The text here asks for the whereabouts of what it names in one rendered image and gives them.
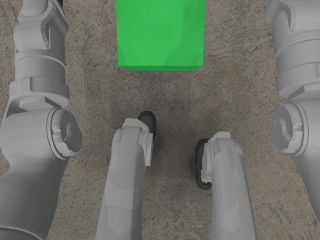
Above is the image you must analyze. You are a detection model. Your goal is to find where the right robot forearm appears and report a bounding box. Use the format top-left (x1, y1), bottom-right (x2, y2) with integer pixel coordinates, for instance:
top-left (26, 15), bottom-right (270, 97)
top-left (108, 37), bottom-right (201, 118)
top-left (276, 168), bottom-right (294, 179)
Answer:
top-left (263, 0), bottom-right (320, 101)

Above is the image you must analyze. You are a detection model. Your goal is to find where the left robot forearm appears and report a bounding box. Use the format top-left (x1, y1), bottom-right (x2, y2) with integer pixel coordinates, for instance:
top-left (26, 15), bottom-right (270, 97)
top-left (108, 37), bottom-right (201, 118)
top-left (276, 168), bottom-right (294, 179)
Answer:
top-left (0, 0), bottom-right (70, 158)

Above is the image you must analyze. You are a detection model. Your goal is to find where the robot right upper arm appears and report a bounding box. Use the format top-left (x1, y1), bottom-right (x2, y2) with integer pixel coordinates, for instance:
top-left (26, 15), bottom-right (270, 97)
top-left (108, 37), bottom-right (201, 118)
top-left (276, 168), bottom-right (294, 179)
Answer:
top-left (270, 98), bottom-right (320, 224)

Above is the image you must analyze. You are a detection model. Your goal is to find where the left robot shin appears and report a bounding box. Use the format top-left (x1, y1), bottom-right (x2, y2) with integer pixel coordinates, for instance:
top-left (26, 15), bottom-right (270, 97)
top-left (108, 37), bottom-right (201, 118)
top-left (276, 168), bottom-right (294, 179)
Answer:
top-left (111, 118), bottom-right (149, 151)

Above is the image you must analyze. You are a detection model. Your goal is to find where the carton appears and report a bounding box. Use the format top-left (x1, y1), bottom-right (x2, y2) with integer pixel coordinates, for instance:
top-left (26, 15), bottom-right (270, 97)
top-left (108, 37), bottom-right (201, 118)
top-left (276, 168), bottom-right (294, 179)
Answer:
top-left (116, 0), bottom-right (206, 72)

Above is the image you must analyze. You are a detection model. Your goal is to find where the robot left foot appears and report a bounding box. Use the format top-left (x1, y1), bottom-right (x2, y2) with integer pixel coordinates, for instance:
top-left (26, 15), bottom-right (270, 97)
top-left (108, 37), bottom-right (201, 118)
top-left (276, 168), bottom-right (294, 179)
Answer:
top-left (138, 111), bottom-right (156, 142)

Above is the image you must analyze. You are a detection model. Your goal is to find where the robot left upper arm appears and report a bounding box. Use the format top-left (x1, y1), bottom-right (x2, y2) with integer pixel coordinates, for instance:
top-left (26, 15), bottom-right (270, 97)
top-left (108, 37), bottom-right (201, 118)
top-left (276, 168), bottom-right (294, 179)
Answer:
top-left (0, 107), bottom-right (83, 240)

